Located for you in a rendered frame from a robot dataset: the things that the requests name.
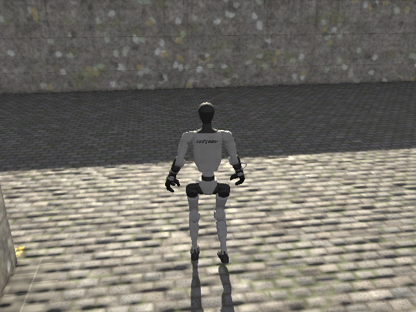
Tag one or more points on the robot left upper arm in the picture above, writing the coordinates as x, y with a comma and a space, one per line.
182, 149

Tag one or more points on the robot right hand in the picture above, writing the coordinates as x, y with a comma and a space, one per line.
242, 178

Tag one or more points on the robot right upper arm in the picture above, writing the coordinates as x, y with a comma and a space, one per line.
230, 145

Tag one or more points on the right robot forearm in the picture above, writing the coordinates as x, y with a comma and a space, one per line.
238, 168

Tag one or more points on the left robot forearm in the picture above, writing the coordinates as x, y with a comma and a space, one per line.
173, 171

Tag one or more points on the robot left foot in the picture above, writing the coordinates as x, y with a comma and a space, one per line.
194, 255

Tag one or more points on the robot left hand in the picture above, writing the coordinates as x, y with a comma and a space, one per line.
173, 183

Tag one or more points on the robot right thigh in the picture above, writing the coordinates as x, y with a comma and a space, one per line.
223, 190

